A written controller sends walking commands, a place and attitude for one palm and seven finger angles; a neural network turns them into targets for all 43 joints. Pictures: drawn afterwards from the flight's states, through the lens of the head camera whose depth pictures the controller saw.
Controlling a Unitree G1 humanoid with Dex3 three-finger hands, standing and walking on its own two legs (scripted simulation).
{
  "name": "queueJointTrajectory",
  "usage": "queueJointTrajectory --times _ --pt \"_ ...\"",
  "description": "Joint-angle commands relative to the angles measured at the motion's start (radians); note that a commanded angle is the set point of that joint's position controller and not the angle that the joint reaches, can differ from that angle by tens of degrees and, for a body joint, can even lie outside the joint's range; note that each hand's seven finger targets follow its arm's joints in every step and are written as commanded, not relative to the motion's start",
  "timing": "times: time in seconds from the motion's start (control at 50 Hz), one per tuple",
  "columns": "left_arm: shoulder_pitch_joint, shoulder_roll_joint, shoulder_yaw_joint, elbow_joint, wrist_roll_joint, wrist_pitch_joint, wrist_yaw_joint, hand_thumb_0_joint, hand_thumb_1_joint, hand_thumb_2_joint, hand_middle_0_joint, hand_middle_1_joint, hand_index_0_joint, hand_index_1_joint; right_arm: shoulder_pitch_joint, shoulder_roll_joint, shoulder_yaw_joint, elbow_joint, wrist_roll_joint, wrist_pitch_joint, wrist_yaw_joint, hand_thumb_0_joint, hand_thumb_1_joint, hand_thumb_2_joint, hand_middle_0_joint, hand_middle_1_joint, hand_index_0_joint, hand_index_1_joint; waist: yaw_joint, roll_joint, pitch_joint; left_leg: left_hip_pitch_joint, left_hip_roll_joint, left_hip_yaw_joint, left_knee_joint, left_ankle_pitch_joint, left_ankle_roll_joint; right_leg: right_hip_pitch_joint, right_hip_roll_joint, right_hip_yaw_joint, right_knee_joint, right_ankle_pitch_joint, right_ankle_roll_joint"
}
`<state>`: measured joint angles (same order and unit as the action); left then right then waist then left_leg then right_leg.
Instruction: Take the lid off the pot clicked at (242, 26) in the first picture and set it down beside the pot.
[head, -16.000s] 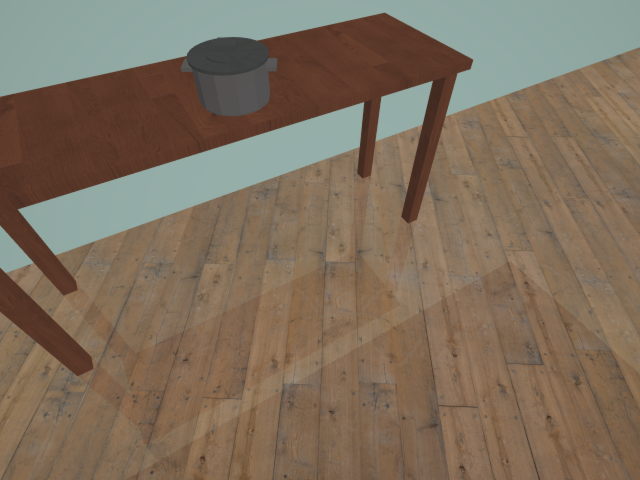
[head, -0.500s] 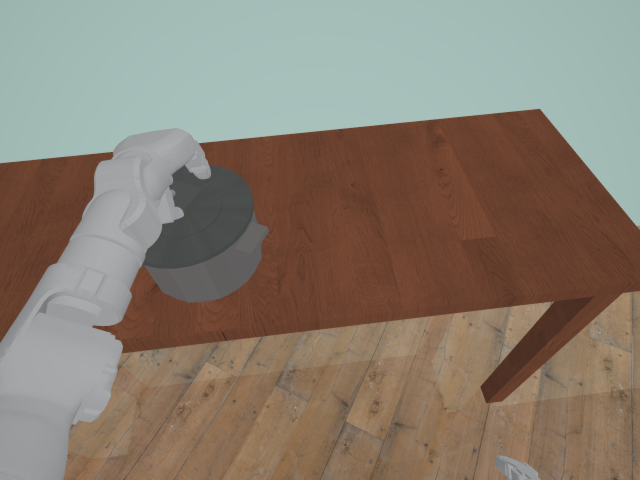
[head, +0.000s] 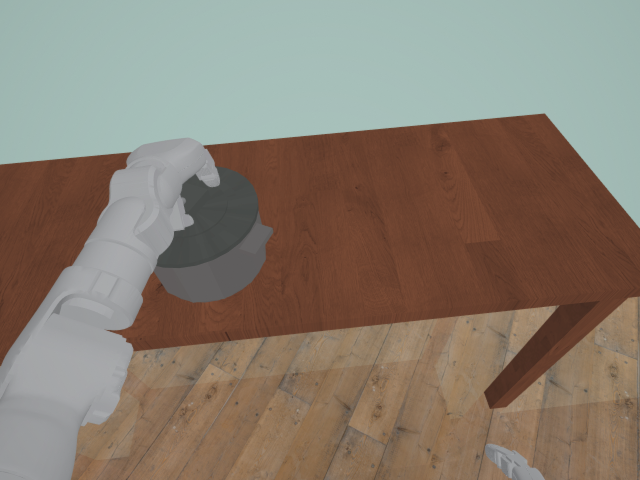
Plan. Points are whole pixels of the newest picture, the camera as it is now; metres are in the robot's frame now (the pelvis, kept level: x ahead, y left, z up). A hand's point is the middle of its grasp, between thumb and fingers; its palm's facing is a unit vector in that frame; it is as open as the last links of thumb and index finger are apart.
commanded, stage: close the fingers and squeeze the knob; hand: left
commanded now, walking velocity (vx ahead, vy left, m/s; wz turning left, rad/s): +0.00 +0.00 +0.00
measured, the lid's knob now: (186, 199) +0.47 +0.19 +0.09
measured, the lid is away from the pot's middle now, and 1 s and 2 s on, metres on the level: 0.00 0.01 0.01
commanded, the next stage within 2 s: lift the lid straight up in 1.46 s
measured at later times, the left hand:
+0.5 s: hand (181, 200) +0.45 +0.19 +0.11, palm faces -0.35 -0.09 -0.93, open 9.2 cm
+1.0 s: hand (177, 204) +0.44 +0.19 +0.11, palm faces -0.33 -0.11 -0.94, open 8.4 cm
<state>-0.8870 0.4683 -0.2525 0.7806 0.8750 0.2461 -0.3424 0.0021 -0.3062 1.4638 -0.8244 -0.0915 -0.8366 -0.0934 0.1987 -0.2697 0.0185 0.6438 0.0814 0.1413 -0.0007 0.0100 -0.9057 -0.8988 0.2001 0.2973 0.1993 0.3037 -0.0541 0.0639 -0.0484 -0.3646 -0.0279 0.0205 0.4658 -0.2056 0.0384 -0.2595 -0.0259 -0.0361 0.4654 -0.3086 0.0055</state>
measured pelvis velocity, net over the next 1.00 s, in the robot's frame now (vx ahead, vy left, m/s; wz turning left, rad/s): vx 0.00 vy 0.00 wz -0.01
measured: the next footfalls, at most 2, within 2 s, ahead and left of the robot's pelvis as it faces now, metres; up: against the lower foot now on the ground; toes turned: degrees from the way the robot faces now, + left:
none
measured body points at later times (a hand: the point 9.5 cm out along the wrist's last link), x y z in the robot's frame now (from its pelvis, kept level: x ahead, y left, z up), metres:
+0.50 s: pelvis +0.00 +0.00 +0.00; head +0.03 -0.02 +0.45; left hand +0.46 +0.19 +0.17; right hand +0.11 -0.26 -0.13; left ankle +0.01 +0.10 -0.74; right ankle -0.05 -0.12 -0.74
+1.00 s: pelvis +0.00 +0.00 +0.00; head +0.03 -0.02 +0.45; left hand +0.45 +0.19 +0.17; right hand +0.12 -0.25 -0.12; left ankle +0.01 +0.10 -0.74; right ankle -0.05 -0.12 -0.74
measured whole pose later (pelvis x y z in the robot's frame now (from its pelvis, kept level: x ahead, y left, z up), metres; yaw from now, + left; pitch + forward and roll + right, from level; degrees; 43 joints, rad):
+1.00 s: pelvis +0.00 +0.00 +0.00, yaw +0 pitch +6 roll +0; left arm -0.86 0.48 -0.23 0.77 0.87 0.23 -0.34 0.00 0.14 0.84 -0.62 -0.94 -0.61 -0.92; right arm 0.19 -0.27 0.02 0.64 0.08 0.14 -0.01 0.01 -0.91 -0.90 0.20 0.30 0.20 0.30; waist -0.06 0.06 -0.04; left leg -0.36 -0.02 0.03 0.47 -0.21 0.04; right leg -0.25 -0.02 -0.03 0.46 -0.30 0.01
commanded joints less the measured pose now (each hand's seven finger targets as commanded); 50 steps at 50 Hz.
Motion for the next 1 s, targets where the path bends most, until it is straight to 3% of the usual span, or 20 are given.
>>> queueJointTrajectory --times 0.0,0.04,0.08,0.12,0.14,0.2,0.26,0.28,0.4,0.48,0.56,0.6,0.64,0.66,0.7,0.78,0.82,0.88,0.9,0.98 --pt "-0.486 0.218 0.086 -0.181 0.011 -0.006 0.034 0.0 -0.136 1.095 -0.58 -0.587 -0.58 -0.587 -0.031 -0.133 -0.042 -0.111 0.002 -0.033 -0.011 0.0 -0.9 -0.9 0.2 0.3 0.2 0.3 -0.018 -0.07 -0.34 0.302 -0.009 -0.036 0.009 0.303 0.047 -0.007 0.044 -0.009 -0.037 0.4 -0.035" --pt "-0.468 0.252 0.116 -0.198 0.013 -0.01 0.039 0.0 -0.117 1.095 -0.575 -0.634 -0.575 -0.634 -0.037 -0.13 -0.041 -0.12 0.002 -0.04 -0.013 0.0 -0.9 -0.9 0.2 0.3 0.2 0.3 -0.005 -0.065 -0.378 0.321 -0.013 -0.039 0.012 0.325 0.05 0.019 0.043 -0.004 -0.032 0.422 -0.036" --pt "-0.42 0.254 0.13 -0.177 0.008 -0.014 0.039 0.0 -0.097 1.093 -0.572 -0.676 -0.572 -0.676 -0.042 -0.131 -0.037 -0.123 0.001 -0.041 -0.014 0.0 -0.9 -0.9 0.2 0.3 0.2 0.3 0.001 -0.075 -0.354 0.293 -0.012 -0.041 0.009 0.327 0.048 0.025 0.043 -0.006 -0.039 0.423 -0.038" --pt "-0.454 0.241 0.099 -0.171 0.021 -0.009 0.042 0.0 -0.076 1.09 -0.571 -0.714 -0.571 -0.714 -0.041 -0.13 -0.038 -0.114 0.006 -0.035 -0.013 0.0 -0.9 -0.9 0.2 0.3 0.2 0.3 -0.009 -0.058 -0.336 0.296 -0.011 -0.037 0.006 0.302 0.045 0.002 0.044 -0.008 -0.037 0.398 -0.036" --pt "-0.464 0.197 0.061 -0.165 0.018 -0.002 0.042 0.0 -0.066 1.088 -0.572 -0.732 -0.572 -0.732 -0.041 -0.126 -0.038 -0.113 0.008 -0.033 -0.013 0.0 -0.9 -0.9 0.2 0.3 0.2 0.3 -0.017 -0.056 -0.319 0.296 -0.01 -0.037 0.003 0.283 0.044 -0.017 0.045 -0.012 -0.039 0.375 -0.036" --pt "-0.462 0.251 0.115 -0.173 0.012 -0.002 0.047 0.0 -0.034 1.08 -0.575 -0.78 -0.575 -0.78 -0.03 -0.134 -0.043 -0.111 0.001 -0.039 -0.016 0.0 -0.9 -0.9 0.2 0.3 0.2 0.3 -0.008 -0.053 -0.356 0.306 -0.011 -0.041 0.006 0.281 0.047 0.005 0.046 -0.007 -0.038 0.377 -0.038" --pt "-0.491 0.24 0.091 -0.102 0.02 0.003 0.045 0.0 -0.001 1.069 -0.581 -0.822 -0.581 -0.822 -0.026 -0.134 -0.035 -0.098 0.007 -0.037 -0.023 0.0 -0.9 -0.9 0.2 0.3 0.2 0.3 -0.016 -0.088 -0.322 0.272 -0.013 -0.038 -0.006 0.238 0.044 -0.005 0.046 -0.01 -0.042 0.357 -0.035" --pt "-0.501 0.251 0.113 -0.136 0.019 -0.005 0.043 0.0 0.01 1.065 -0.584 -0.835 -0.584 -0.835 -0.03 -0.136 -0.039 -0.104 0.002 -0.041 -0.024 0.0 -0.9 -0.9 0.2 0.3 0.2 0.3 -0.009 -0.062 -0.348 0.285 -0.013 -0.036 0.0 0.264 0.048 0.004 0.044 -0.004 -0.045 0.381 -0.039" --pt "-0.475 0.266 0.121 -0.17 0.022 -0.023 0.035 0.0 0.08 1.032 -0.606 -0.902 -0.606 -0.902 -0.016 -0.137 -0.044 -0.114 -0.002 -0.047 -0.022 0.0 -0.9 -0.9 0.2 0.3 0.2 0.3 -0.008 -0.053 -0.388 0.314 -0.009 -0.036 0.015 0.328 0.05 0.025 0.043 -0.002 -0.034 0.434 -0.036" --pt "-0.455 0.24 0.112 -0.209 0.011 -0.029 0.036 0.0 0.129 1.003 -0.626 -0.937 -0.626 -0.937 -0.029 -0.134 -0.044 -0.125 0.0 -0.046 -0.016 0.0 -0.9 -0.9 0.2 0.3 0.2 0.3 -0.006 -0.059 -0.381 0.318 -0.007 -0.043 0.016 0.362 0.051 0.014 0.045 -0.007 -0.037 0.434 -0.038" --pt "-0.473 0.225 0.086 -0.161 0.017 -0.01 0.042 0.0 0.181 0.968 -0.649 -0.966 -0.649 -0.966 -0.027 -0.134 -0.043 -0.108 0.006 -0.038 -0.017 0.0 -0.9 -0.9 0.2 0.3 0.2 0.3 -0.017 -0.069 -0.331 0.304 -0.008 -0.035 0.007 0.298 0.047 -0.017 0.049 -0.011 -0.04 0.393 -0.035" --pt "-0.486 0.269 0.125 -0.218 0.017 -0.016 0.048 0.0 0.207 0.949 -0.662 -0.978 -0.662 -0.978 -0.027 -0.137 -0.044 -0.115 0.002 -0.042 -0.015 0.0 -0.9 -0.9 0.2 0.3 0.2 0.3 -0.006 -0.025 -0.376 0.327 -0.006 -0.046 0.011 0.335 0.047 0.004 0.046 -0.009 -0.031 0.406 -0.04" --pt "-0.453 0.223 0.095 -0.196 0.019 -0.008 0.049 0.0 0.234 0.927 -0.676 -0.988 -0.676 -0.988 -0.03 -0.129 -0.045 -0.113 0.002 -0.043 -0.013 0.0 -0.9 -0.9 0.2 0.3 0.2 0.3 -0.01 -0.04 -0.367 0.339 -0.006 -0.045 0.017 0.34 0.046 -0.016 0.049 -0.012 -0.033 0.399 -0.039" --pt "-0.462 0.25 0.115 -0.209 0.021 -0.008 0.052 0.0 0.248 0.915 -0.683 -0.993 -0.683 -0.993 -0.03 -0.133 -0.044 -0.112 0.003 -0.041 -0.012 0.0 -0.9 -0.9 0.2 0.3 0.2 0.3 -0.006 -0.045 -0.374 0.337 -0.003 -0.047 0.012 0.339 0.043 -0.009 0.048 -0.013 -0.031 0.398 -0.039" --pt "-0.441 0.242 0.113 -0.24 0.007 -0.009 0.048 0.0 0.276 0.891 -0.698 -1.001 -0.698 -1.001 -0.036 -0.132 -0.046 -0.122 0.0 -0.044 -0.011 0.0 -0.9 -0.9 0.2 0.3 0.2 0.3 -0.004 -0.055 -0.402 0.339 -0.005 -0.044 0.02 0.361 0.048 0.019 0.047 -0.006 -0.029 0.433 -0.037" --pt "-0.437 0.275 0.142 -0.221 0.007 -0.006 0.048 0.0 0.335 0.836 -0.729 -1.014 -0.729 -1.014 -0.049 -0.133 -0.04 -0.123 0.002 -0.044 -0.015 0.0 -0.9 -0.9 0.2 0.3 0.2 0.3 0.001 -0.073 -0.374 0.304 -0.008 -0.043 0.012 0.337 0.047 0.029 0.046 -0.009 -0.037 0.431 -0.039" --pt "-0.457 0.249 0.107 -0.199 0.016 0.003 0.047 0.0 0.366 0.804 -0.746 -1.019 -0.746 -1.019 -0.043 -0.131 -0.039 -0.114 0.005 -0.039 -0.015 0.0 -0.9 -0.9 0.2 0.3 0.2 0.3 -0.006 -0.061 -0.347 0.302 -0.006 -0.04 0.003 0.294 0.044 0.003 0.046 -0.012 -0.039 0.392 -0.036" --pt "-0.418 0.28 0.145 -0.185 0.019 -0.008 0.045 0.0 0.314 0.87 -0.706 -0.992 -0.711 -0.988 -0.049 -0.132 -0.035 -0.127 0.001 -0.045 -0.019 0.0 -0.9 -0.9 0.2 0.3 0.2 0.3 0.008 -0.055 -0.362 0.295 -0.01 -0.044 0.009 0.322 0.045 0.023 0.046 -0.007 -0.038 0.41 -0.042" --pt "-0.412 0.26 0.117 -0.168 0.019 -0.007 0.043 0.0 0.308 0.883 -0.7 -0.988 -0.705 -0.983 -0.042 -0.132 -0.037 -0.121 0.002 -0.042 -0.02 0.0 -0.9 -0.9 0.2 0.3 0.2 0.3 -0.003 -0.063 -0.351 0.294 -0.009 -0.036 0.012 0.313 0.046 0.023 0.045 -0.006 -0.037 0.415 -0.037" --pt "-0.431 0.288 0.143 -0.185 0.024 -0.015 0.043 0.0 0.316 0.912 -0.697 -0.981 -0.701 -0.971 -0.05 -0.132 -0.035 -0.127 0.003 -0.041 -0.021 0.0 -0.9 -0.9 0.2 0.3 0.2 0.3 0.006 -0.062 -0.361 0.285 -0.007 -0.037 0.006 0.311 0.046 0.032 0.043 -0.004 -0.04 0.416 -0.04"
